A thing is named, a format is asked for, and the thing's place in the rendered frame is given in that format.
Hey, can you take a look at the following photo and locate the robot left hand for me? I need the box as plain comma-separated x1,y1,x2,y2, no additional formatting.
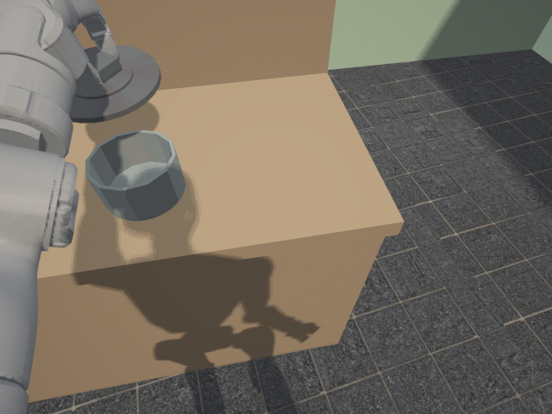
72,0,119,97

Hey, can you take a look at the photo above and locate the table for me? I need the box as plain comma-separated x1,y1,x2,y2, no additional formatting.
26,0,405,403

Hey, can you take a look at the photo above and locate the robot left upper arm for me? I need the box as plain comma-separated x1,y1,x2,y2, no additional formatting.
0,143,79,414

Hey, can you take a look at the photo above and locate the pot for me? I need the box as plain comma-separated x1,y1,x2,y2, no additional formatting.
85,129,186,221

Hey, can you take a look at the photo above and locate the robot left forearm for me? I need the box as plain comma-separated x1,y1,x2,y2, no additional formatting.
0,0,86,158

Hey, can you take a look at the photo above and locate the lid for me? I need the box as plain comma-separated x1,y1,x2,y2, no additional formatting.
70,45,161,123

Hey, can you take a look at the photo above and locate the knob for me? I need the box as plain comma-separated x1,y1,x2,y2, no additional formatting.
85,48,122,81

